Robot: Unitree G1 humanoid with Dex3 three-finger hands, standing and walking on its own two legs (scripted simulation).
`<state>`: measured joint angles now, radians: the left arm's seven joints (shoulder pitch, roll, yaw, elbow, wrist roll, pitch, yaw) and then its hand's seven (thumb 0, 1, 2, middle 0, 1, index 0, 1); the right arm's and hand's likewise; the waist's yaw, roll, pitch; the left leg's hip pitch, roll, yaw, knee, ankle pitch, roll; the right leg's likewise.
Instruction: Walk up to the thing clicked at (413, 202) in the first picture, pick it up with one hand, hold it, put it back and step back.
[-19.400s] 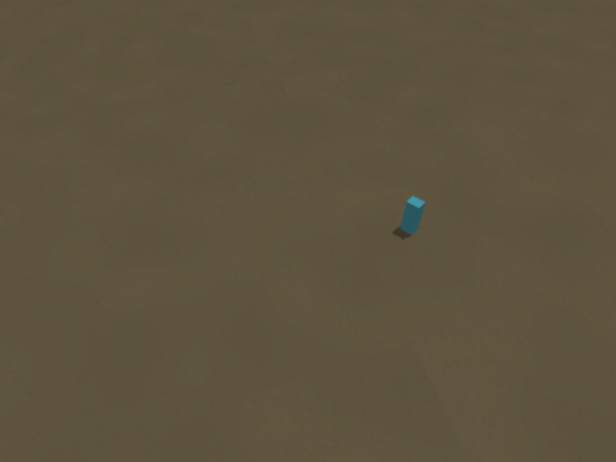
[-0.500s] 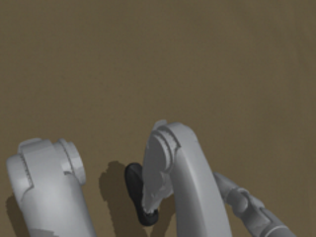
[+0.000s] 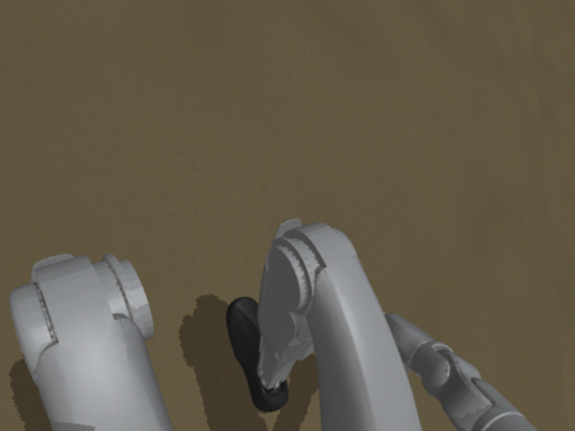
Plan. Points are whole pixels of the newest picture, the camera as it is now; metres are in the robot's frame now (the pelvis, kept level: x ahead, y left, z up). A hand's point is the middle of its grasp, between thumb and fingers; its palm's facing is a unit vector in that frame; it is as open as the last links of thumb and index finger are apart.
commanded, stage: settle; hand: left
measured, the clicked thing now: out of the picture +0.40 +0.40 -0.19
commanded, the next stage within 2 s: hold in 0.56 s
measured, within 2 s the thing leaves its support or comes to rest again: leaves its support in 0.24 s
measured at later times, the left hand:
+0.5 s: hand out of the picture +0.38 +0.41 -0.13, palm faces +0.62 -0.78 -0.01, open 10.5 cm
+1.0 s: hand out of the picture +0.33 +0.39 +0.03, palm faces +0.61 -0.79 -0.05, open 10.5 cm
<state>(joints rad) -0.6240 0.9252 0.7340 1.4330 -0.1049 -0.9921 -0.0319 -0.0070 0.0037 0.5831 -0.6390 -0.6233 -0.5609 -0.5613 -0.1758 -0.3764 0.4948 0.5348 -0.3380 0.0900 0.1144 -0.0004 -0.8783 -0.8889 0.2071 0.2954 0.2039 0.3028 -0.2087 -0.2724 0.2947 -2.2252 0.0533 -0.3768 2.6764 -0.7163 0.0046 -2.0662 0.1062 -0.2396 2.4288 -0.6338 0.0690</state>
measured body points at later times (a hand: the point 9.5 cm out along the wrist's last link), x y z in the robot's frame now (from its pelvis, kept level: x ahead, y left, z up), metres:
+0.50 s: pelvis +0.00 +0.00 +0.01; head +0.20 +0.19 +0.35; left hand +0.34 +0.45 -0.12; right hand +0.20 -0.24 -0.04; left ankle +0.08 +0.12 -0.25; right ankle +0.14 -0.12 -0.25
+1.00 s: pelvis +0.02 -0.02 +0.06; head +0.19 +0.11 +0.45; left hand +0.29 +0.43 +0.03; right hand +0.24 -0.23 -0.04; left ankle +0.08 +0.12 -0.25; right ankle +0.14 -0.12 -0.25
